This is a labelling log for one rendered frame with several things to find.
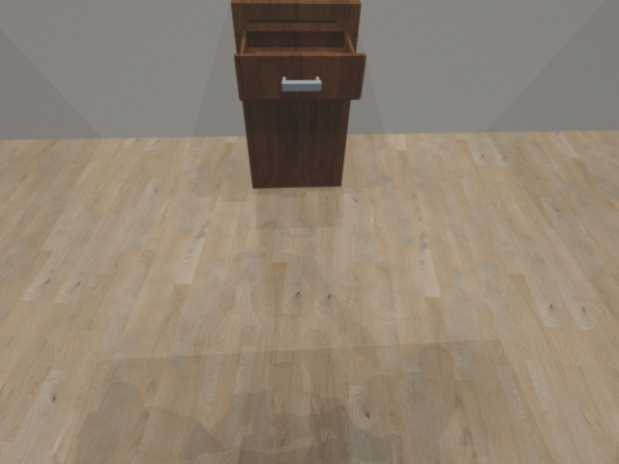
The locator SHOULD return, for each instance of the drawer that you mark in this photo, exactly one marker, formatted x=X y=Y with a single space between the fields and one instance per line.
x=269 y=55

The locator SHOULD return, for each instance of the cabinet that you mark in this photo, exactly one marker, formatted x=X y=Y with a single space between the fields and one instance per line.
x=296 y=144

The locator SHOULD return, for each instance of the handle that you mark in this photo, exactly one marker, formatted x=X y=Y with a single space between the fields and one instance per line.
x=301 y=85

